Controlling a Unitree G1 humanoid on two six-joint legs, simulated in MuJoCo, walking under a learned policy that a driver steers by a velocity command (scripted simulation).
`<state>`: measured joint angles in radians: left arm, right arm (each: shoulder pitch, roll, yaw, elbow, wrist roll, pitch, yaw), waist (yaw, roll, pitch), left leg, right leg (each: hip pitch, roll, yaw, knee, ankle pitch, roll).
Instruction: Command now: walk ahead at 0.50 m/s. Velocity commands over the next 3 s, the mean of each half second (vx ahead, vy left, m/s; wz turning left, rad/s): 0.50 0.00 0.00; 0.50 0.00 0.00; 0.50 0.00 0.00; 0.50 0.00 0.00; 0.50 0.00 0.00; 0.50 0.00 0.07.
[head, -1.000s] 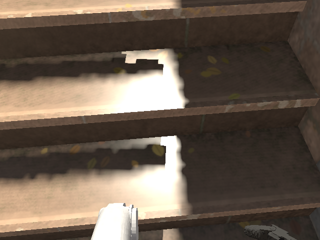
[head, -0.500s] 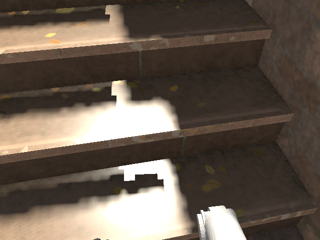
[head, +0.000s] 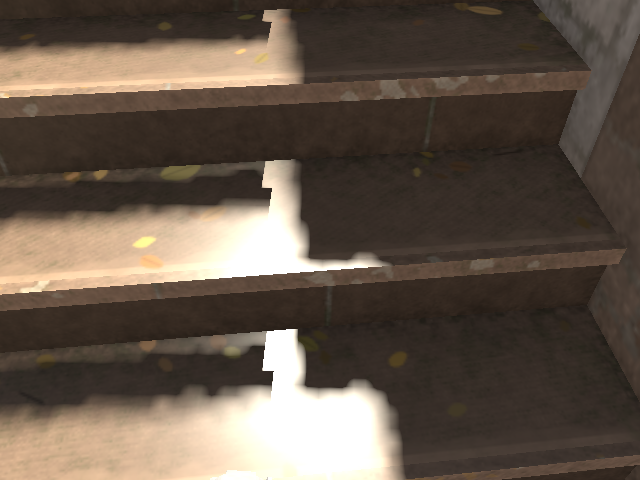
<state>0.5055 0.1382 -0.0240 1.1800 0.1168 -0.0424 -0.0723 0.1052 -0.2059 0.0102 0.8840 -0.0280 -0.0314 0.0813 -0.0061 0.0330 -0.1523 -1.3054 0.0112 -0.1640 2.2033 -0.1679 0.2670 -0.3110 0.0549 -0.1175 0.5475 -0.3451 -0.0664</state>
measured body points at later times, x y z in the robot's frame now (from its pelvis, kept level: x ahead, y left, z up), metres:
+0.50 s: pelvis +0.25 +0.04 +0.18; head +0.24 +0.04 +0.63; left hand +0.39 +0.24 +0.05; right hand +0.14 -0.15 +0.02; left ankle +0.21 +0.13 -0.55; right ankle +0.32 -0.11 -0.22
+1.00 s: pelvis +0.51 -0.03 +0.34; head +0.50 -0.02 +0.79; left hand +0.45 +0.18 +0.18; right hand +0.63 -0.25 +0.21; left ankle +0.54 +0.12 -0.09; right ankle +0.50 -0.10 -0.38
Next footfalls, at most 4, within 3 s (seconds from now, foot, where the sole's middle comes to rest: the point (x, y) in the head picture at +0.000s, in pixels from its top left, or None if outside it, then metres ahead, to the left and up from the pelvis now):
0.16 left None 0.25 0.13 -0.59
0.70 right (401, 411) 0.54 -0.11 -0.41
1.24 left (275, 221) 0.80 0.10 -0.24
1.80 right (406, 41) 1.11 -0.13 -0.06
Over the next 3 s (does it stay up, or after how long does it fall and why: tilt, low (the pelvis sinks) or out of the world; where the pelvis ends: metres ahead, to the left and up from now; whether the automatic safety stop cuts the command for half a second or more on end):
stays up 1.49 -0.06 0.87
